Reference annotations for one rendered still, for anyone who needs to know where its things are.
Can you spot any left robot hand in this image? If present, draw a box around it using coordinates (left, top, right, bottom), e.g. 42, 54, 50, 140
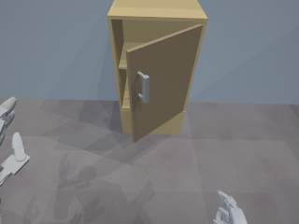
0, 96, 30, 187

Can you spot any cupboard door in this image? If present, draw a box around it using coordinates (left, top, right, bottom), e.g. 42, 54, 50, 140
125, 23, 203, 143

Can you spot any right robot hand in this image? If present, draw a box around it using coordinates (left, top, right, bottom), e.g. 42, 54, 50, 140
213, 190, 248, 224

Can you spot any handle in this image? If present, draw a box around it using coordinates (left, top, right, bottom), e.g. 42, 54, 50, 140
137, 71, 150, 104

